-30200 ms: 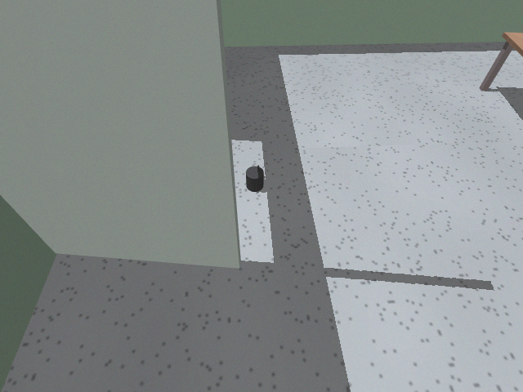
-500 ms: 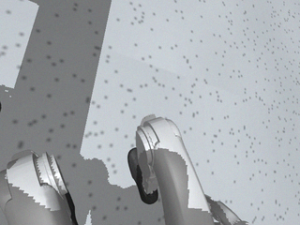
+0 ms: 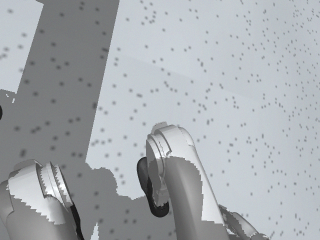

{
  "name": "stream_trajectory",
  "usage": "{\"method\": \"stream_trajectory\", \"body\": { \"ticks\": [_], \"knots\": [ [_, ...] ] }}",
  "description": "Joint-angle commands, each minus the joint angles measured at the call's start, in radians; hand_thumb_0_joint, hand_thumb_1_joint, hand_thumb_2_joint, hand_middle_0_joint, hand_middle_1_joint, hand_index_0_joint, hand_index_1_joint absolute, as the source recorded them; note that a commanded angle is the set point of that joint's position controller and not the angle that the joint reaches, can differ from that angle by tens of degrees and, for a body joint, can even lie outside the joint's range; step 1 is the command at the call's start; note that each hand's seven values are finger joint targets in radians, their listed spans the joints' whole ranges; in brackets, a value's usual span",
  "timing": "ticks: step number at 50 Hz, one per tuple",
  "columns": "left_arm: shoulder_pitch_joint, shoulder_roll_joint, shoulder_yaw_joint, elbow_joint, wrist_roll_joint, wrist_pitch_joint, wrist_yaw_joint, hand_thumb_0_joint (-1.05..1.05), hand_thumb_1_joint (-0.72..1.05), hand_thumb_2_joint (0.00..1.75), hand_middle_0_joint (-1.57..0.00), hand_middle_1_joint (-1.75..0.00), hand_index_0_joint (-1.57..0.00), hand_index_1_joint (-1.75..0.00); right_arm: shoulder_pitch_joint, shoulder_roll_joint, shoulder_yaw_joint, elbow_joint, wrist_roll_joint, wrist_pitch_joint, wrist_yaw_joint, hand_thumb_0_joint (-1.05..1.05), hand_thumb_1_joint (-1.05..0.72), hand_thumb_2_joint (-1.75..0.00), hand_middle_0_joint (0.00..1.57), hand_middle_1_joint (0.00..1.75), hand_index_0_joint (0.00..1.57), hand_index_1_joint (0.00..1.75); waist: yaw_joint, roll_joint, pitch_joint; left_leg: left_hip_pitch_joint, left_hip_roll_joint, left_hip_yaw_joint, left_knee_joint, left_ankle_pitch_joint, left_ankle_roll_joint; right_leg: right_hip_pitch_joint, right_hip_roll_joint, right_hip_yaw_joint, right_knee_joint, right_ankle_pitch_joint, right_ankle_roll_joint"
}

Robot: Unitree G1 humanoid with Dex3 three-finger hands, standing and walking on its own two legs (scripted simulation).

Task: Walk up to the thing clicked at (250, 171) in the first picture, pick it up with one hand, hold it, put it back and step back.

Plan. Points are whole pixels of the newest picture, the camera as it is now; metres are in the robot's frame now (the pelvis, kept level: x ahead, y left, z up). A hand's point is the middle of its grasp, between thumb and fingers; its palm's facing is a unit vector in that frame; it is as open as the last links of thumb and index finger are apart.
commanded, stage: settle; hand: left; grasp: from above
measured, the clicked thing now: out of the picture +0.47 +0.30 -0.26
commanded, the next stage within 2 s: lift in 0.74 s
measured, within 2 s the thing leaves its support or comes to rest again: leaves its support in 0.36 s
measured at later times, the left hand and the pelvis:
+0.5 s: hand out of the picture +0.44 +0.33 -0.17, palm faces -0.38 -0.09 -0.92, open 11.6 cm; pelvis +0.01 +0.00 +0.02, yaw +3 degrees
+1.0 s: hand out of the picture +0.43 +0.33 -0.11, palm faces -0.44 -0.09 -0.89, open 11.5 cm; pelvis +0.00 +0.00 +0.05, yaw +5 degrees
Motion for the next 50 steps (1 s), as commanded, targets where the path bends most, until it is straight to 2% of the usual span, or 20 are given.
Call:
{"method": "stream_trajectory", "body": {
  "ticks": [1,5,10,12,13,14,16,18,19,20,22,25,29,33,38,42,43,45,48,50],
  "knots": [
    [-0.234,0.215,0.013,-0.152,-0.03,0.022,0.034,0.0,0.12,0.97,-0.57,-1.04,-0.58,-1.02,0.21,-0.298,-0.092,0.013,0.01,0.002,-0.008,0.0,-0.92,-0.91,0.2,0.3,0.2,0.3,-0.052,0.36,-0.629,0.427,-0.002,0.128,-0.261,0.143,0.045,0.349,0.034,-0.147,-0.222,0.181,-0.086],
    [-0.254,0.217,0.017,-0.209,-0.028,0.031,0.028,0.0,0.17,0.98,-0.6,-1.04,-0.62,-1.02,0.21,-0.296,-0.104,0.012,0.015,0.0,-0.007,0.0,-0.92,-0.91,0.2,0.3,0.2,0.3,-0.051,0.378,-0.634,0.43,-0.005,0.138,-0.249,0.129,0.044,0.326,0.03,-0.14,-0.221,0.165,-0.091],
    [-0.188,0.242,0.088,-0.371,-0.037,0.049,0.024,0.0,0.22,0.99,-0.65,-1.02,-0.66,-1.01,0.222,-0.279,-0.139,0.014,0.032,0.012,-0.003,0.0,-0.92,-0.91,0.2,0.3,0.2,0.3,0.012,0.469,-0.776,0.516,-0.006,0.151,-0.271,0.218,0.034,0.368,0.026,-0.13,-0.215,0.234,-0.102],
    [-0.184,0.238,0.114,-0.479,-0.054,0.057,0.021,0.0,0.26,0.98,-0.67,-1.02,-0.69,-1.01,0.221,-0.281,-0.163,0.009,0.042,0.022,-0.002,0.0,-0.92,-0.91,0.2,0.3,0.2,0.3,0.036,0.516,-0.837,0.544,-0.012,0.162,-0.283,0.252,0.026,0.375,0.018,-0.126,-0.223,0.257,-0.111],
    [-0.141,0.199,0.095,-0.47,-0.066,0.07,0.007,0.0,0.27,0.96,-0.68,-1.01,-0.69,-1.0,0.215,-0.266,-0.178,0.01,0.052,0.028,0.0,0.0,-0.92,-0.91,0.2,0.3,0.2,0.3,0.04,0.517,-0.84,0.54,-0.007,0.166,-0.279,0.246,0.028,0.362,0.019,-0.117,-0.217,0.255,-0.114],
    [-0.19,0.187,0.094,-0.544,-0.076,0.074,-0.001,0.0,0.29,0.94,-0.68,-0.99,-0.7,-0.98,0.224,-0.265,-0.189,0.017,0.052,0.031,0.002,0.0,-0.92,-0.91,0.2,0.3,0.2,0.3,0.03,0.526,-0.844,0.55,-0.012,0.168,-0.278,0.248,0.026,0.335,0.013,-0.12,-0.217,0.254,-0.117],
    [-0.141,0.178,0.105,-0.657,-0.103,0.101,-0.018,0.0,0.33,0.95,-0.73,-0.99,-0.74,-0.98,0.208,-0.25,-0.216,0.001,0.08,0.047,0.0,0.0,-0.92,-0.91,0.2,0.3,0.2,0.3,0.083,0.584,-0.97,0.623,-0.009,0.175,-0.314,0.286,0.022,0.373,0.012,-0.103,-0.215,0.285,-0.12],
    [-0.163,0.147,0.089,-0.729,-0.13,0.128,-0.04,0.0,0.37,0.95,-0.76,-0.97,-0.78,-0.96,0.211,-0.249,-0.24,0.006,0.106,0.065,-0.003,0.0,-0.92,-0.91,0.2,0.3,0.2,0.3,0.092,0.605,-1.012,0.666,-0.009,0.177,-0.333,0.303,0.016,0.343,0.006,-0.098,-0.21,0.296,-0.127],
    [-0.138,0.092,0.055,-0.685,-0.128,0.149,-0.057,0.0,0.4,0.94,-0.79,-0.95,-0.81,-0.94,0.218,-0.231,-0.241,0.021,0.113,0.071,-0.003,0.0,-0.92,-0.91,0.2,0.3,0.2,0.3,0.081,0.59,-0.949,0.647,-0.01,0.18,-0.341,0.292,0.017,0.318,0.005,-0.096,-0.214,0.288,-0.128],
    [-0.155,0.073,0.044,-0.73,-0.14,0.161,-0.073,0.0,0.42,0.92,-0.8,-0.94,-0.82,-0.93,0.221,-0.224,-0.249,0.027,0.123,0.08,-0.008,0.0,-0.92,-0.91,0.2,0.3,0.2,0.3,0.085,0.59,-0.963,0.658,-0.01,0.183,-0.361,0.292,0.019,0.312,0.005,-0.091,-0.224,0.287,-0.126],
    [-0.185,0.091,0.035,-0.745,-0.139,0.177,-0.113,0.0,0.45,0.97,-0.85,-0.92,-0.85,-0.92,0.223,-0.223,-0.262,0.024,0.141,0.1,-0.022,0.0,-0.92,-0.91,0.2,0.3,0.2,0.3,0.085,0.566,-0.974,0.657,-0.011,0.188,-0.363,0.289,0.023,0.318,0.008,-0.079,-0.243,0.28,-0.129],
    [-0.184,0.014,-0.019,-0.708,-0.141,0.192,-0.183,0.0,0.52,1.0,-0.91,-0.93,-0.91,-0.93,0.248,-0.202,-0.264,0.038,0.144,0.123,-0.034,0.0,-0.92,-0.91,0.2,0.3,0.2,0.3,0.07,0.498,-0.895,0.617,-0.02,0.194,-0.379,0.275,0.03,0.335,0.005,-0.07,-0.279,0.263,-0.127],
    [-0.157,0.003,-0.025,-0.731,-0.167,0.191,-0.254,0.0,0.61,1.05,-0.98,-0.96,-0.99,-0.96,0.246,-0.195,-0.263,0.012,0.155,0.147,-0.055,0.0,-0.92,-0.91,0.2,0.3,0.2,0.3,0.093,0.441,-0.93,0.644,-0.022,0.188,-0.409,0.314,0.034,0.388,-0.001,-0.066,-0.304,0.284,-0.122],
    [-0.145,-0.021,-0.041,-0.706,-0.166,0.168,-0.309,0.0,0.64,1.05,-1.01,-0.94,-1.01,-0.95,0.25,-0.188,-0.256,-0.009,0.161,0.164,-0.075,0.0,-0.92,-0.91,0.2,0.3,0.2,0.3,0.079,0.354,-0.883,0.614,-0.026,0.187,-0.404,0.325,0.042,0.412,-0.003,-0.062,-0.33,0.294,-0.116],
    [-0.165,0.029,-0.01,-0.741,-0.158,0.128,-0.334,0.0,0.65,1.07,-1.02,-0.95,-1.02,-0.95,0.237,-0.182,-0.255,-0.035,0.163,0.183,-0.095,0.0,-0.92,-0.91,0.2,0.3,0.2,0.3,0.1,0.356,-0.917,0.614,-0.03,0.197,-0.421,0.283,0.042,0.436,-0.007,-0.051,-0.34,0.256,-0.115],
    [-0.196,0.076,0.024,-0.795,-0.139,0.103,-0.314,0.0,0.59,1.02,-1.01,-0.94,-1.02,-0.94,0.236,-0.191,-0.263,-0.045,0.164,0.191,-0.109,0.0,-0.95,-0.92,0.2,0.3,0.2,0.3,0.111,0.4,-0.931,0.648,-0.034,0.205,-0.431,0.263,0.036,0.417,-0.013,-0.048,-0.345,0.231,-0.12],
    [-0.203,0.07,0.016,-0.814,-0.141,0.1,-0.309,0.0,0.51,1.04,-0.93,-0.86,-0.94,-0.86,0.233,-0.175,-0.26,-0.05,0.165,0.193,-0.109,0.0,-0.9,-0.9,0.2,0.3,0.2,0.3,0.113,0.418,-0.967,0.659,-0.03,0.206,-0.445,0.254,0.035,0.431,-0.01,-0.047,-0.342,0.223,-0.12],
    [-0.184,0.101,0.05,-0.853,-0.143,0.104,-0.302,0.0,0.58,1.02,-0.97,-0.89,-0.97,-0.89,0.236,-0.19,-0.281,-0.049,0.174,0.198,-0.116,0.0,-0.92,-0.91,0.2,0.3,0.2,0.3,0.14,0.455,-0.994,0.709,-0.034,0.204,-0.468,0.249,0.03,0.4,-0.016,-0.048,-0.343,0.21,-0.123],
    [-0.162,0.069,0.029,-0.901,-0.168,0.126,-0.311,0.0,0.55,1.02,-0.94,-0.91,-0.94,-0.91,0.236,-0.169,-0.297,-0.055,0.186,0.203,-0.122,0.0,-0.92,-0.91,0.2,0.3,0.2,0.3,0.145,0.471,-1.046,0.749,-0.028,0.207,-0.517,0.204,0.031,0.406,-0.015,-0.039,-0.364,0.179,-0.125],
    [-0.141,0.048,0.014,-0.891,-0.19,0.141,-0.325,0.0,0.54,1.05,-0.94,-0.92,-0.94,-0.92,0.241,-0.159,-0.299,-0.05,0.191,0.208,-0.128,0.0,-0.92,-0.91,0.2,0.3,0.2,0.3,0.136,0.434,-1.009,0.712,-0.027,0.218,-0.525,0.167,0.04,0.427,-0.013,-0.027,-0.398,0.154,-0.118]
  ]
}}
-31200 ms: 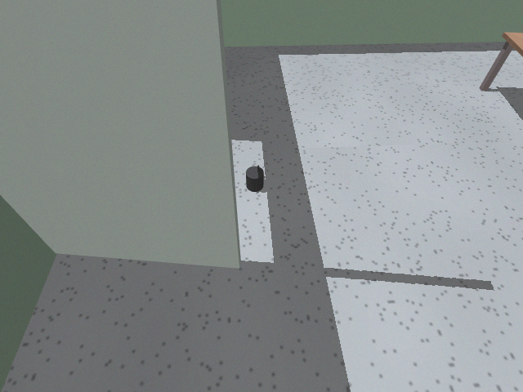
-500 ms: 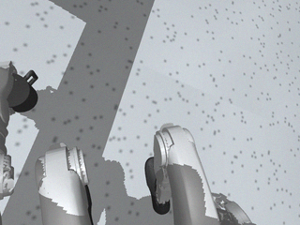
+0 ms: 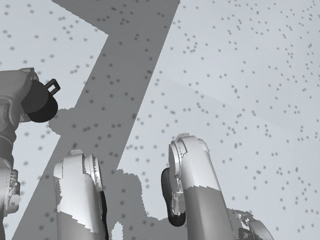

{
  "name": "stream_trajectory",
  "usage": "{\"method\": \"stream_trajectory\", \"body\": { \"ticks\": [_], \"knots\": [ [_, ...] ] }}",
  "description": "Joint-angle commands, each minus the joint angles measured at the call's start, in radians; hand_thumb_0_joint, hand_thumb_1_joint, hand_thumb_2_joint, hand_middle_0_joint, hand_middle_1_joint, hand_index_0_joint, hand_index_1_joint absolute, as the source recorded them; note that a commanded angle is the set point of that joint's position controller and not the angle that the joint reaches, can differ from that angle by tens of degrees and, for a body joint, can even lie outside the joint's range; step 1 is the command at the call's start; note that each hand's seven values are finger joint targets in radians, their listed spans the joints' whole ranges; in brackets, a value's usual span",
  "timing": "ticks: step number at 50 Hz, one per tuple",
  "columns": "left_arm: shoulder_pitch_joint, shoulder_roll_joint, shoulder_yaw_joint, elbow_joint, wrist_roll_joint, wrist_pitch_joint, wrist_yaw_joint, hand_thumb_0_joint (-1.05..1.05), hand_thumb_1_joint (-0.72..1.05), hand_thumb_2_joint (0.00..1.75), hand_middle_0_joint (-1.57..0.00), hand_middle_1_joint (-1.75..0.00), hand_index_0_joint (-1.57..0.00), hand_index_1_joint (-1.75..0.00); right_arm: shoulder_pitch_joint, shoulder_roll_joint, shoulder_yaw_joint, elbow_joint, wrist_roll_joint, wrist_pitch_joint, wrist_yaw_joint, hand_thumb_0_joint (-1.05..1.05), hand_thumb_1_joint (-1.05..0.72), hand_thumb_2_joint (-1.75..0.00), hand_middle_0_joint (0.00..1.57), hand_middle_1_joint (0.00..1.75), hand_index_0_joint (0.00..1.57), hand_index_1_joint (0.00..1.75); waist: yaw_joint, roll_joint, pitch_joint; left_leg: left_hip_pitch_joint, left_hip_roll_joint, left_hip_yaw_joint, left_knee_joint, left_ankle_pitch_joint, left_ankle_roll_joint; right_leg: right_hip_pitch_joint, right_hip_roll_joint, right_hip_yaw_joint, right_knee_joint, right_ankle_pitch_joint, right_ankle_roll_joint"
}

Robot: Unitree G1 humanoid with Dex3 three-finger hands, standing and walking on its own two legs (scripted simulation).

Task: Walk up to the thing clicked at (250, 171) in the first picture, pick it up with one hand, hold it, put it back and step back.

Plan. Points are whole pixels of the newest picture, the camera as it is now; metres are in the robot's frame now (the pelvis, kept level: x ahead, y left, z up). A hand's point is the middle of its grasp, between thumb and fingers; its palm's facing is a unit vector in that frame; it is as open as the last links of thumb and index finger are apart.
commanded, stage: lift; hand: left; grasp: from above
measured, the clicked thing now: (40, 98) +0.48 +0.26 -0.21
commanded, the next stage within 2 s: hold in 1.54 s
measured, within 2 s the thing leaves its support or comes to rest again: neither
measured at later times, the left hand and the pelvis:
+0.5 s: hand out of the picture +0.41 +0.29 -0.03, palm faces -0.45 -0.08 -0.89, open 11.5 cm; pelvis +0.01 +0.00 +0.10, yaw +3 degrees
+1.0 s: hand out of the picture +0.35 +0.26 +0.19, palm faces -0.47 -0.11 -0.87, open 11.6 cm; pelvis +0.03 +0.00 +0.27, yaw +4 degrees
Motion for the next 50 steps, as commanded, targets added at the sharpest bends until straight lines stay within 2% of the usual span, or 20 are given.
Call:
{"method": "stream_trajectory", "body": {
  "ticks": [1,2,4,5,6,9,15,20,25,27,28,31,33,34,35,36,43,44,46,50],
  "knots": [
    [-0.409,0.329,0.059,-0.301,-0.059,0.023,0.04,0.0,0.54,1.04,-0.93,-0.92,-0.94,-0.92,0.186,-0.224,-0.097,-0.032,0.021,-0.005,-0.025,0.0,-0.92,-0.91,0.2,0.3,0.2,0.3,0.011,0.35,-0.851,0.636,-0.018,0.117,-0.32,0.117,0.028,0.385,0.038,-0.087,-0.267,0.154,-0.095],
    [-0.356,0.313,0.052,-0.246,-0.057,0.035,0.03,0.0,0.54,1.08,-0.95,-0.92,-0.94,-0.92,0.192,-0.226,-0.1,-0.028,0.022,-0.003,-0.029,0.0,-0.92,-0.91,0.2,0.3,0.2,0.3,0.011,0.315,-0.821,0.63,-0.018,0.119,-0.322,0.112,0.031,0.395,0.038,-0.084,-0.284,0.15,-0.092],
    [-0.341,0.247,0.019,-0.271,-0.076,0.045,0.008,0.0,0.53,1.07,-0.95,-0.89,-0.94,-0.9,0.201,-0.218,-0.097,-0.023,0.029,-0.002,-0.032,0.0,-0.92,-0.91,0.2,0.3,0.2,0.3,0.005,0.319,-0.774,0.638,-0.017,0.105,-0.352,0.12,0.029,0.374,0.033,-0.089,-0.289,0.164,-0.092],
    [-0.382,0.282,0.031,-0.345,-0.078,0.046,0.002,0.0,0.54,1.06,-0.94,-0.91,-0.94,-0.91,0.197,-0.223,-0.102,-0.026,0.035,0.0,-0.037,0.0,-0.92,-0.91,0.2,0.3,0.2,0.3,0.017,0.339,-0.844,0.674,-0.015,0.101,-0.362,0.136,0.029,0.386,0.034,-0.088,-0.285,0.178,-0.094],
    [-0.317,0.281,0.031,-0.3,-0.074,0.058,-0.008,0.0,0.52,1.07,-0.93,-0.91,-0.93,-0.91,0.209,-0.225,-0.104,-0.028,0.041,0.004,-0.039,0.0,-0.92,-0.91,0.2,0.3,0.2,0.3,0.024,0.318,-0.846,0.696,-0.014,0.098,-0.371,0.155,0.03,0.405,0.035,-0.087,-0.294,0.192,-0.093],
    [-0.261,0.246,0.021,-0.339,-0.1,0.066,-0.036,0.0,0.54,1.07,-0.95,-0.91,-0.94,-0.91,0.203,-0.225,-0.107,-0.046,0.053,0.009,-0.042,0.0,-0.92,-0.91,0.2,0.3,0.2,0.3,0.029,0.277,-0.773,0.688,-0.015,0.081,-0.419,0.125,0.029,0.399,0.03,-0.085,-0.327,0.165,-0.092],
    [-0.165,0.239,0.027,-0.502,-0.137,0.075,-0.073,0.0,0.53,1.11,-0.95,-0.93,-0.94,-0.94,0.186,-0.205,-0.117,-0.085,0.069,0.017,-0.053,0.0,-0.92,-0.91,0.2,0.3,0.2,0.3,0.065,0.266,-0.842,0.775,-0.011,0.092,-0.481,0.168,0.032,0.498,0.027,-0.062,-0.398,0.198,-0.086],
    [-0.105,0.206,0.026,-0.642,-0.165,0.092,-0.09,0.0,0.55,1.08,-0.94,-0.94,-0.94,-0.94,0.167,-0.192,-0.13,-0.099,0.08,0.024,-0.067,0.0,-0.92,-0.9,0.2,0.3,0.2,0.3,0.071,0.277,-0.835,0.887,-0.004,0.074,-0.568,0.208,0.025,0.54,0.02,-0.053,-0.462,0.221,-0.08],
    [0.001,0.195,0.035,-0.725,-0.179,0.125,-0.098,0.0,0.54,1.1,-0.93,-0.94,-0.93,-0.94,0.141,-0.184,-0.138,-0.117,0.088,0.033,-0.085,0.0,-0.91,-0.9,0.2,0.3,0.2,0.3,0.099,0.262,-0.838,1.007,0.005,0.062,-0.666,0.2,0.021,0.622,0.022,-0.049,-0.536,0.21,-0.075],
    [0.023,0.129,-0.005,-0.786,-0.198,0.14,-0.106,0.0,0.54,1.1,-0.92,-0.95,-0.93,-0.95,0.125,-0.171,-0.136,-0.12,0.092,0.032,-0.094,0.0,-0.91,-0.9,0.2,0.3,0.2,0.3,0.096,0.281,-0.815,1.056,0.007,0.058,-0.715,0.201,0.018,0.647,0.021,-0.05,-0.569,0.212,-0.073],
    [0.035,0.151,0.008,-0.788,-0.202,0.15,-0.109,0.0,0.53,1.08,-0.91,-0.95,-0.91,-0.94,0.125,-0.174,-0.135,-0.113,0.094,0.033,-0.098,0.0,-0.91,-0.9,0.2,0.3,0.2,0.3,0.102,0.257,-0.809,1.081,0.009,0.054,-0.729,0.209,0.019,0.668,0.023,-0.049,-0.589,0.214,-0.071],
    [0.083,0.137,0.0,-0.834,-0.217,0.175,-0.119,0.0,0.52,1.05,-0.88,-0.96,-0.9,-0.95,0.105,-0.159,-0.132,-0.12,0.101,0.038,-0.112,0.0,-0.91,-0.9,0.2,0.3,0.2,0.3,0.107,0.21,-0.777,1.104,0.006,0.082,-0.779,0.213,0.026,0.769,0.024,-0.038,-0.678,0.219,-0.067],
    [0.121,0.083,-0.035,-0.838,-0.23,0.19,-0.132,0.0,0.53,1.06,-0.91,-0.93,-0.91,-0.92,0.089,-0.15,-0.127,-0.122,0.106,0.04,-0.119,0.0,-0.9,-0.9,0.2,0.3,0.2,0.3,0.104,0.187,-0.747,1.145,0.01,0.082,-0.831,0.195,0.023,0.817,0.025,-0.035,-0.729,0.21,-0.063],
    [0.124,0.088,-0.036,-0.87,-0.234,0.195,-0.137,0.0,0.52,1.06,-0.89,-0.95,-0.9,-0.94,0.083,-0.148,-0.127,-0.12,0.109,0.039,-0.126,0.0,-0.9,-0.9,0.2,0.3,0.2,0.3,0.113,0.192,-0.75,1.175,0.01,0.088,-0.851,0.199,0.024,0.848,0.028,-0.03,-0.754,0.212,-0.064],
    [0.148,0.11,-0.02,-0.867,-0.234,0.202,-0.139,0.0,0.51,1.06,-0.87,-0.96,-0.88,-0.95,0.08,-0.151,-0.129,-0.119,0.113,0.039,-0.132,0.0,-0.9,-0.9,0.2,0.3,0.2,0.3,0.122,0.176,-0.751,1.201,0.01,0.088,-0.874,0.197,0.024,0.881,0.027,-0.027,-0.78,0.209,-0.062],
    [0.187,0.082,-0.04,-0.853,-0.234,0.207,-0.144,0.0,0.5,1.05,-0.87,-0.95,-0.88,-0.94,0.08,-0.14,-0.123,-0.111,0.114,0.039,-0.137,0.0,-0.9,-0.9,0.2,0.3,0.2,0.3,0.12,0.166,-0.698,1.192,0.008,0.095,-0.893,0.2,0.024,0.904,0.029,-0.023,-0.806,0.211,-0.061],
    [0.224,0.044,-0.069,-0.797,-0.23,0.209,-0.157,0.0,0.5,1.06,-0.88,-0.94,-0.89,-0.94,0.071,-0.113,-0.108,-0.088,0.13,0.023,-0.172,0.0,-0.9,-0.9,0.2,0.3,0.2,0.3,0.123,0.06,-0.577,1.295,0.006,0.117,-1.034,0.248,0.033,1.139,0.034,0.002,-0.995,0.266,-0.056],
    [0.253,0.009,-0.083,-0.76,-0.23,0.206,-0.16,0.0,0.5,1.07,-0.87,-0.97,-0.88,-0.96,0.072,-0.11,-0.105,-0.079,0.128,0.019,-0.174,0.0,-0.9,-0.9,0.2,0.3,0.2,0.3,0.12,0.057,-0.547,1.308,0.01,0.111,-1.061,0.262,0.03,1.152,0.033,0.002,-1.009,0.274,-0.058],
    [0.228,0.018,-0.075,-0.737,-0.227,0.194,-0.155,0.0,0.5,1.08,-0.87,-0.98,-0.88,-0.97,0.072,-0.108,-0.106,-0.078,0.131,0.012,-0.178,0.0,-0.9,-0.9,0.2,0.3,0.2,0.3,0.136,0.06,-0.531,1.357,0.011,0.105,-1.119,0.265,0.027,1.201,0.035,0.001,-1.055,0.27,-0.059],
    [0.226,-0.02,-0.104,-0.689,-0.21,0.171,-0.14,0.0,0.51,1.04,-0.87,-0.97,-0.89,-0.95,0.074,-0.095,-0.099,-0.064,0.131,-0.003,-0.184,0.0,-0.91,-0.9,0.2,0.3,0.2,0.3,0.143,0.066,-0.47,1.417,0.005,0.121,-1.206,0.258,0.026,1.286,0.039,0.013,-1.158,0.264,-0.06]
  ]
}}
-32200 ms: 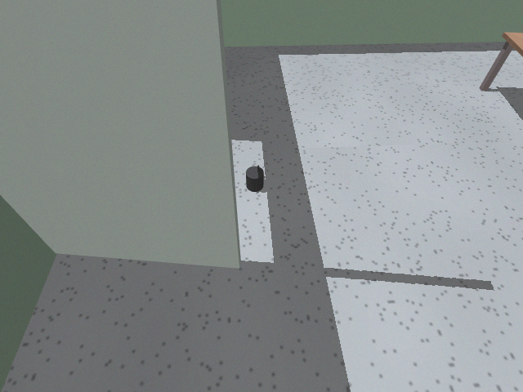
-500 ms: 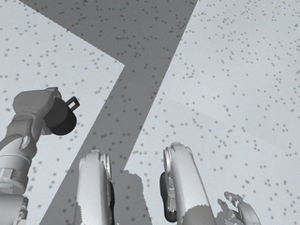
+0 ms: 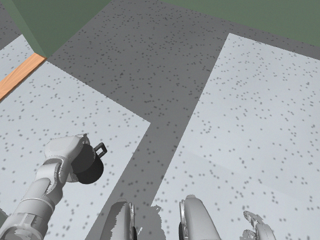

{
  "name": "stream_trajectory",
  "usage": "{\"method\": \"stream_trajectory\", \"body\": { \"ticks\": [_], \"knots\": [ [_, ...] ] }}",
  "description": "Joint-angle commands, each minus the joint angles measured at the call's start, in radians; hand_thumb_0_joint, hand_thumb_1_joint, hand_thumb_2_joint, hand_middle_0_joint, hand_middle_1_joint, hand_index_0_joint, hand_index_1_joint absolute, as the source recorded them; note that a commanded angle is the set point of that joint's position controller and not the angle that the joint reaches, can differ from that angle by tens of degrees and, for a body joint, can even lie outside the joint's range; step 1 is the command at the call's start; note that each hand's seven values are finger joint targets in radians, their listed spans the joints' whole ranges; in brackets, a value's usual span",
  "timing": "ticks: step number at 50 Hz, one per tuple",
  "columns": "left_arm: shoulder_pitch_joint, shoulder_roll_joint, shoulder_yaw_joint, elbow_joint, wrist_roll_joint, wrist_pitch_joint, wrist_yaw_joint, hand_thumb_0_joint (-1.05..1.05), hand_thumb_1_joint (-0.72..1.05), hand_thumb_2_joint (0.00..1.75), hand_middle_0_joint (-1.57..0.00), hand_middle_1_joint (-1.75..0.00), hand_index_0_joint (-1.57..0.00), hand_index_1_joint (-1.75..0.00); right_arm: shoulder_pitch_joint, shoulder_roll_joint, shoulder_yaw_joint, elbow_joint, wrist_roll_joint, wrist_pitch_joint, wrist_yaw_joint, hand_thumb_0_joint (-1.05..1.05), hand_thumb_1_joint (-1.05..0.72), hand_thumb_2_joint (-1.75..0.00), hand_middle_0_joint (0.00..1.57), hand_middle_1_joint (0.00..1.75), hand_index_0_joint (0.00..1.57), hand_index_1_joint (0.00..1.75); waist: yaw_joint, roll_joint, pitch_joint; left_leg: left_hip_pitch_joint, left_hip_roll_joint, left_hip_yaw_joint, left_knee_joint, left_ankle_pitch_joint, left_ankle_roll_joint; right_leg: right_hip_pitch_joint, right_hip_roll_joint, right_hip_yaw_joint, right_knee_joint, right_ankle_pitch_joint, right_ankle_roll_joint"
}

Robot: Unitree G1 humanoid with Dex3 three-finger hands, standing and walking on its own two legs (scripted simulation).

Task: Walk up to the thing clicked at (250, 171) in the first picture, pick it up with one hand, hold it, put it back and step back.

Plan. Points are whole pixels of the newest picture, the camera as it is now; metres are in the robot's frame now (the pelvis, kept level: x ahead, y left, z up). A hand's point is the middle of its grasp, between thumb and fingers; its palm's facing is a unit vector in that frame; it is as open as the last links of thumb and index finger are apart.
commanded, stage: lift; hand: left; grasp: from above
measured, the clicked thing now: (89, 160) +0.36 +0.21 -0.13
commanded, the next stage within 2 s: hold in 0.54 s
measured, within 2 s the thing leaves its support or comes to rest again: neither
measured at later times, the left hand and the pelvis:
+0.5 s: hand (59, 150) +0.34 +0.23 +0.01, palm faces -0.46 -0.07 -0.89, open 11.6 cm; pelvis +0.03 +0.00 +0.10, yaw +0 degrees
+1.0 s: hand (53, 138) +0.35 +0.23 +0.05, palm faces -0.47 -0.06 -0.88, open 11.6 cm; pelvis +0.05 +0.00 +0.12, yaw -1 degrees
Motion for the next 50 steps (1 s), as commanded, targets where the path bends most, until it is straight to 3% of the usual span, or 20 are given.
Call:
{"method": "stream_trajectory", "body": {
  "ticks": [1,2,7,8,11,16,24,25,26,30,31,32,37,50],
  "knots": [
    [-0.302,0.21,0.103,-0.163,0.011,-0.029,0.068,0.0,0.51,1.06,-0.87,-0.98,-0.88,-0.97,0.07,-0.148,-0.057,-0.067,0.005,-0.046,-0.018,0.0,-0.91,-0.9,0.2,0.3,0.2,0.3,-0.006,0.043,-0.37,0.379,-0.045,0.01,-0.308,0.153,0.026,0.312,0.045,-0.014,-0.318,0.146,-0.05],
    [-0.277,0.221,0.121,-0.145,0.014,-0.031,0.078,0.0,0.5,1.04,-0.87,-0.96,-0.88,-0.95,0.067,-0.149,-0.054,-0.062,0.006,-0.049,-0.018,0.0,-0.9,-0.9,0.2,0.3,0.2,0.3,0.01,0.038,-0.366,0.409,-0.045,0.006,-0.332,0.164,0.023,0.338,0.045,-0.016,-0.332,0.151,-0.05],
    [-0.338,0.188,0.087,-0.136,0.045,-0.035,0.126,0.0,0.5,1.07,-0.88,-0.96,-0.88,-0.96,0.079,-0.144,-0.052,-0.035,0.001,-0.062,-0.021,0.0,-0.91,-0.9,0.2,0.3,0.2,0.3,0.002,0.077,-0.344,0.532,-0.044,0.011,-0.429,0.213,0.014,0.4,0.052,-0.023,-0.413,0.201,-0.05],
    [-0.346,0.207,0.104,-0.131,0.044,-0.035,0.138,0.0,0.5,1.08,-0.88,-0.95,-0.88,-0.95,0.078,-0.146,-0.056,-0.034,0.001,-0.064,-0.022,0.0,-0.9,-0.9,0.2,0.3,0.2,0.3,0.008,0.072,-0.34,0.549,-0.045,0.014,-0.445,0.223,0.015,0.425,0.051,-0.023,-0.437,0.211,-0.047],
    [-0.345,0.175,0.078,-0.115,0.04,-0.029,0.152,0.0,0.47,1.1,-0.87,-0.95,-0.86,-0.95,0.08,-0.146,-0.054,-0.033,0.001,-0.066,-0.017,0.0,-0.9,-0.9,0.2,0.3,0.2,0.3,0.003,0.05,-0.314,0.592,-0.049,0.015,-0.493,0.239,0.017,0.481,0.048,-0.019,-0.489,0.231,-0.044],
    [-0.346,0.171,0.074,-0.094,0.035,-0.013,0.168,0.0,0.43,1.11,-0.84,-0.95,-0.83,-0.96,0.078,-0.148,-0.056,-0.027,0.002,-0.063,-0.013,0.0,-0.9,-0.9,0.2,0.3,0.2,0.3,0.013,0.035,-0.296,0.684,-0.047,0.015,-0.566,0.297,0.013,0.556,0.047,-0.022,-0.558,0.279,-0.042],
    [-0.321,0.123,0.038,-0.04,0.021,-0.008,0.144,0.0,0.4,1.1,-0.82,-0.96,-0.81,-0.96,0.073,-0.143,-0.061,-0.026,0.004,-0.062,-0.009,0.0,-0.9,-0.9,0.2,0.3,0.2,0.3,0.018,0.016,-0.231,0.762,-0.052,0.025,-0.665,0.335,0.011,0.648,0.049,-0.019,-0.659,0.312,-0.04],
    [-0.326,0.147,0.049,-0.055,0.027,-0.01,0.143,0.0,0.41,1.1,-0.83,-0.95,-0.82,-0.95,0.066,-0.146,-0.063,-0.031,0.007,-0.061,-0.009,0.0,-0.9,-0.9,0.2,0.3,0.2,0.3,0.029,0.026,-0.237,0.783,-0.052,0.031,-0.679,0.344,0.011,0.666,0.047,-0.018,-0.672,0.322,-0.042],
    [-0.339,0.14,0.05,-0.046,0.023,-0.014,0.139,0.0,0.43,1.09,-0.83,-0.96,-0.83,-0.96,0.066,-0.145,-0.063,-0.032,0.005,-0.062,-0.008,0.0,-0.9,-0.9,0.2,0.3,0.2,0.3,0.021,0.02,-0.226,0.784,-0.052,0.026,-0.686,0.339,0.008,0.667,0.05,-0.02,-0.676,0.311,-0.04],
    [-0.322,0.14,0.049,-0.063,0.036,-0.021,0.138,0.0,0.45,1.09,-0.85,-0.97,-0.85,-0.96,0.056,-0.144,-0.065,-0.035,0.007,-0.06,-0.007,0.0,-0.9,-0.9,0.2,0.3,0.2,0.3,0.036,0.029,-0.23,0.834,-0.051,0.03,-0.724,0.38,0.004,0.703,0.052,-0.024,-0.701,0.34,-0.046],
    [-0.341,0.148,0.055,-0.081,0.036,-0.023,0.14,0.0,0.44,1.11,-0.83,-0.99,-0.84,-0.99,0.051,-0.146,-0.067,-0.038,0.008,-0.059,-0.007,0.0,-0.9,-0.9,0.2,0.3,0.2,0.3,0.036,0.034,-0.233,0.847,-0.054,0.035,-0.726,0.395,0.005,0.718,0.051,-0.02,-0.71,0.356,-0.044],
    [-0.336,0.118,0.034,-0.089,0.038,-0.019,0.139,0.0,0.43,1.12,-0.82,-1.01,-0.83,-1.0,0.053,-0.138,-0.064,-0.031,0.007,-0.06,-0.007,0.0,-0.9,-0.9,0.2,0.3,0.2,0.3,0.028,0.02,-0.235,0.853,-0.054,0.033,-0.729,0.415,0.005,0.73,0.052,-0.017,-0.715,0.375,-0.043],
    [-0.361,0.156,0.051,-0.108,0.049,-0.019,0.129,0.0,0.5,1.08,-0.87,-0.96,-0.88,-0.95,0.049,-0.154,-0.071,-0.027,0.01,-0.058,-0.007,0.0,-0.9,-0.9,0.2,0.3,0.2,0.3,0.029,0.02,-0.234,0.908,-0.055,0.04,-0.757,0.458,0.005,0.762,0.05,-0.017,-0.745,0.414,-0.044],
    [-0.341,0.127,0.029,-0.118,0.034,-0.024,0.07,0.0,0.51,1.1,-0.87,-0.98,-0.88,-0.97,0.025,-0.149,-0.073,-0.05,0.014,-0.053,0.0,0.0,-0.9,-0.9,0.2,0.3,0.2,0.3,0.042,0.01,-0.195,0.956,-0.056,0.05,-0.815,0.516,0.004,0.849,0.054,-0.018,-0.8,0.462,-0.041]
  ]
}}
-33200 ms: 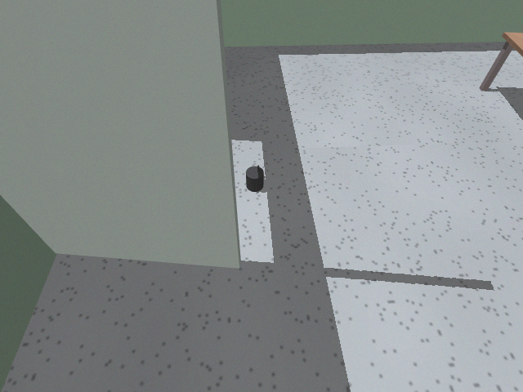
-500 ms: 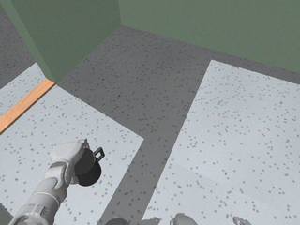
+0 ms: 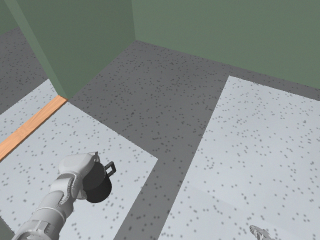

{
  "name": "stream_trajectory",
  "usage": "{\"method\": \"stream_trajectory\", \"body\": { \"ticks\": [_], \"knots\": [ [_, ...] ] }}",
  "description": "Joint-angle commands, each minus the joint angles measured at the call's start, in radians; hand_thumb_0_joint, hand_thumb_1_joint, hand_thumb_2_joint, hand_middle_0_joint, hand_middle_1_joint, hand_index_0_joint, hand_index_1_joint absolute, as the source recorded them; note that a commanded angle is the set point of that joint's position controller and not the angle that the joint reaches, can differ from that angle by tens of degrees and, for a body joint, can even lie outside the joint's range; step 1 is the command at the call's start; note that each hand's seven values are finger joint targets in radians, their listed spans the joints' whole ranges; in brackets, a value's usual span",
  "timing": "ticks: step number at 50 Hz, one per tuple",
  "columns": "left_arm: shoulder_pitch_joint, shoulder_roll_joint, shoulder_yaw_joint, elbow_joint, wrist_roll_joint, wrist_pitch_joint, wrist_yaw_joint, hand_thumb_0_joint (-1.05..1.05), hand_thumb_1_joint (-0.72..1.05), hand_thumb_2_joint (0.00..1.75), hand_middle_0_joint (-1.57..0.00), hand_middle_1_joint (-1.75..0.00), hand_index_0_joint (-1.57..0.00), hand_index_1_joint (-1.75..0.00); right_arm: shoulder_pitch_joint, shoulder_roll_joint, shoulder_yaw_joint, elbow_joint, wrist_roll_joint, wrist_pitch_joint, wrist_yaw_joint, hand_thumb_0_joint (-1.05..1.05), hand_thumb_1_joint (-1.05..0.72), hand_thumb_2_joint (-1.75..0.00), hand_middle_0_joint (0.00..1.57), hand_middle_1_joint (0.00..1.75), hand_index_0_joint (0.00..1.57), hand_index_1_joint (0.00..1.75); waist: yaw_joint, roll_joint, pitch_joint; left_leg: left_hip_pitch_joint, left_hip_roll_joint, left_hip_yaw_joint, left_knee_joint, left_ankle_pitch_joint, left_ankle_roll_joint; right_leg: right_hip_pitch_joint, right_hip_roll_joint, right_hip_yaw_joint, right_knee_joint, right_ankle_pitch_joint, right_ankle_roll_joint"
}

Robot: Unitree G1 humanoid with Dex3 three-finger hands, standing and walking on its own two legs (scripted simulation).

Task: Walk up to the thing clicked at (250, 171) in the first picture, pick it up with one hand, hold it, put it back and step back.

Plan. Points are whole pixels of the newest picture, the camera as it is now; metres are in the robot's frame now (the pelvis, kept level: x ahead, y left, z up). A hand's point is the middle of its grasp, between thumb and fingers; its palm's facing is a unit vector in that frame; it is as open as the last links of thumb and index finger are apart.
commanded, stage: hold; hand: left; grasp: from above
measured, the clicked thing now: (98, 178) +0.32 +0.20 -0.12
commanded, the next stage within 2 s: crouch in 1.54 s
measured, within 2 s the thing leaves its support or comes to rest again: neither
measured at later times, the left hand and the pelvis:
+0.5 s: hand (82, 178) +0.29 +0.22 -0.05, palm faces -0.47 -0.05 -0.88, open 11.7 cm; pelvis +0.00 +0.00 +0.01, yaw +0 degrees
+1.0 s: hand (80, 183) +0.27 +0.22 -0.03, palm faces -0.47 -0.05 -0.88, open 11.7 cm; pelvis -0.01 -0.01 +0.01, yaw +0 degrees
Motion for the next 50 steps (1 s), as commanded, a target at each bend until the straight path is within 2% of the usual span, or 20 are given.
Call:
{"method": "stream_trajectory", "body": {
  "ticks": [1,3,4,7,10,13,15,22,24,27,30,36,37,40,41,42,45,50],
  "knots": [
    [-0.354,0.22,0.099,-0.253,-0.004,-0.011,0.031,0.0,0.53,1.1,-0.88,-1.0,-0.89,-0.98,-0.017,-0.144,-0.047,-0.114,0.005,-0.036,-0.006,0.0,-0.9,-0.9,0.2,0.3,0.2,0.3,0.007,0.027,-0.309,0.201,-0.049,-0.007,-0.097,0.299,0.001,0.118,0.062,-0.035,-0.095,0.243,-0.045],
    [-0.354,0.231,0.111,-0.256,-0.01,-0.013,0.029,0.0,0.53,1.13,-0.89,-0.99,-0.9,-0.98,-0.017,-0.145,-0.048,-0.121,0.006,-0.034,-0.006,0.0,-0.9,-0.9,0.2,0.3,0.2,0.3,0.01,0.029,-0.303,0.206,-0.048,-0.005,-0.106,0.302,0.0,0.132,0.062,-0.036,-0.104,0.245,-0.045],
    [-0.364,0.211,0.093,-0.272,-0.007,-0.013,0.025,0.0,0.53,1.1,-0.88,-0.99,-0.9,-0.98,-0.023,-0.14,-0.045,-0.124,0.007,-0.033,-0.005,0.0,-0.9,-0.9,0.2,0.3,0.2,0.3,0.002,0.024,-0.306,0.212,-0.047,-0.005,-0.108,0.314,0.001,0.134,0.062,-0.035,-0.101,0.256,-0.045],
    [-0.35,0.229,0.11,-0.272,-0.005,-0.011,0.026,0.0,0.51,1.12,-0.88,-0.99,-0.89,-0.98,-0.018,-0.148,-0.049,-0.127,0.007,-0.03,-0.005,0.0,-0.9,-0.9,0.2,0.3,0.2,0.3,0.007,0.024,-0.31,0.231,-0.044,-0.007,-0.112,0.348,0.0,0.146,0.064,-0.037,-0.107,0.282,-0.045],
    [-0.358,0.221,0.103,-0.29,0.003,-0.009,0.027,0.0,0.48,1.14,-0.86,-1.0,-0.87,-0.99,-0.017,-0.148,-0.049,-0.128,0.007,-0.028,-0.003,0.0,-0.9,-0.9,0.2,0.3,0.2,0.3,0.001,0.029,-0.317,0.251,-0.045,-0.003,-0.116,0.371,0.001,0.155,0.061,-0.035,-0.111,0.306,-0.045],
    [-0.359,0.232,0.113,-0.3,0.001,-0.006,0.026,0.0,0.48,1.16,-0.86,-1.0,-0.86,-0.99,-0.024,-0.144,-0.05,-0.132,0.007,-0.025,-0.002,0.0,-0.9,-0.9,0.2,0.3,0.2,0.3,0.013,0.023,-0.312,0.244,-0.047,0.0,-0.124,0.377,0.003,0.181,0.06,-0.036,-0.118,0.317,-0.045],
    [-0.347,0.23,0.112,-0.292,0.006,-0.004,0.021,0.0,0.48,1.16,-0.85,-1.01,-0.86,-1.01,-0.023,-0.147,-0.05,-0.13,0.006,-0.023,-0.002,0.0,-0.9,-0.9,0.2,0.3,0.2,0.3,0.007,0.007,-0.317,0.252,-0.049,0.003,-0.123,0.391,0.007,0.186,0.057,-0.031,-0.121,0.34,-0.042],
    [-0.355,0.226,0.108,-0.304,0.002,-0.004,-0.005,0.0,0.48,1.17,-0.84,-1.05,-0.85,-1.04,-0.054,-0.142,-0.045,-0.15,0.008,-0.017,0.002,0.0,-0.9,-0.9,0.2,0.3,0.2,0.3,0.015,0.013,-0.272,0.244,-0.053,0.005,-0.159,0.3,0.012,0.182,0.053,-0.03,-0.16,0.254,-0.042],
    [-0.345,0.217,0.1,-0.308,0.0,-0.005,-0.017,0.0,0.45,1.17,-0.82,-1.05,-0.83,-1.04,-0.056,-0.142,-0.043,-0.152,0.006,-0.016,0.002,0.0,-0.9,-0.9,0.2,0.3,0.2,0.3,0.011,0.012,-0.28,0.258,-0.05,0.001,-0.162,0.306,0.011,0.191,0.055,-0.034,-0.162,0.253,-0.042],
    [-0.338,0.219,0.103,-0.335,-0.002,-0.007,-0.028,0.0,0.47,1.19,-0.84,-1.06,-0.85,-1.05,-0.069,-0.139,-0.041,-0.161,0.009,-0.013,0.001,0.0,-0.9,-0.9,0.2,0.3,0.2,0.3,0.022,0.017,-0.277,0.265,-0.048,0.001,-0.172,0.313,0.01,0.192,0.056,-0.036,-0.165,0.257,-0.044],
    [-0.345,0.222,0.103,-0.346,0.0,-0.01,-0.034,0.0,0.44,1.18,-0.81,-1.05,-0.82,-1.04,-0.07,-0.141,-0.04,-0.16,0.008,-0.013,-0.001,0.0,-0.9,-0.9,0.2,0.3,0.2,0.3,0.011,0.021,-0.272,0.282,-0.046,0.0,-0.178,0.311,0.008,0.185,0.058,-0.036,-0.17,0.252,-0.045],
    [-0.363,0.231,0.115,-0.371,-0.004,-0.013,-0.023,0.0,0.44,1.17,-0.78,-1.1,-0.81,-1.07,-0.094,-0.138,-0.033,-0.169,0.009,-0.018,-0.003,0.0,-0.9,-0.9,0.2,0.3,0.2,0.3,0.027,0.022,-0.258,0.272,-0.049,0.001,-0.194,0.261,0.011,0.197,0.056,-0.036,-0.191,0.203,-0.043],
    [-0.354,0.226,0.112,-0.358,-0.006,-0.009,-0.022,0.0,0.43,1.17,-0.77,-1.1,-0.8,-1.08,-0.096,-0.137,-0.031,-0.171,0.01,-0.019,-0.003,0.0,-0.9,-0.9,0.2,0.3,0.2,0.3,0.018,0.012,-0.245,0.274,-0.049,0.001,-0.199,0.249,0.011,0.189,0.055,-0.036,-0.195,0.193,-0.043],
    [-0.373,0.225,0.107,-0.374,-0.002,-0.004,-0.024,0.0,0.45,1.16,-0.79,-1.11,-0.81,-1.08,-0.102,-0.138,-0.031,-0.166,0.01,-0.021,-0.005,0.0,-0.9,-0.9,0.2,0.3,0.2,0.3,0.016,0.009,-0.264,0.293,-0.049,0.004,-0.198,0.26,0.013,0.195,0.052,-0.034,-0.197,0.208,-0.041],
    [-0.361,0.219,0.098,-0.36,0.002,-0.001,-0.027,0.0,0.44,1.18,-0.79,-1.12,-0.81,-1.1,-0.101,-0.137,-0.028,-0.167,0.01,-0.021,-0.005,0.0,-0.9,-0.9,0.2,0.3,0.2,0.3,0.018,-0.007,-0.252,0.285,-0.048,0.0,-0.202,0.262,0.014,0.203,0.052,-0.036,-0.197,0.209,-0.041],
    [-0.361,0.232,0.112,-0.373,-0.003,-0.001,-0.03,0.0,0.44,1.2,-0.8,-1.1,-0.81,-1.08,-0.103,-0.138,-0.03,-0.166,0.012,-0.021,-0.005,0.0,-0.9,-0.9,0.2,0.3,0.2,0.3,0.023,0.013,-0.252,0.287,-0.051,0.005,-0.201,0.259,0.014,0.204,0.05,-0.031,-0.201,0.208,-0.041],
    [-0.371,0.226,0.102,-0.384,-0.009,-0.006,-0.043,0.0,0.41,1.19,-0.77,-1.12,-0.79,-1.1,-0.122,-0.131,-0.025,-0.173,0.014,-0.021,-0.008,0.0,-0.91,-0.9,0.2,0.3,0.2,0.3,0.026,0.005,-0.267,0.298,-0.052,0.004,-0.206,0.262,0.016,0.215,0.048,-0.032,-0.202,0.209,-0.04],
    [-0.363,0.234,0.104,-0.383,-0.006,-0.012,-0.063,0.0,0.41,1.21,-0.78,-1.12,-0.79,-1.1,-0.125,-0.129,-0.02,-0.173,0.014,-0.018,-0.011,0.0,-0.91,-0.9,0.2,0.3,0.2,0.3,0.028,0.004,-0.24,0.292,-0.052,0.004,-0.217,0.254,0.018,0.217,0.048,-0.033,-0.215,0.2,-0.041]
  ]
}}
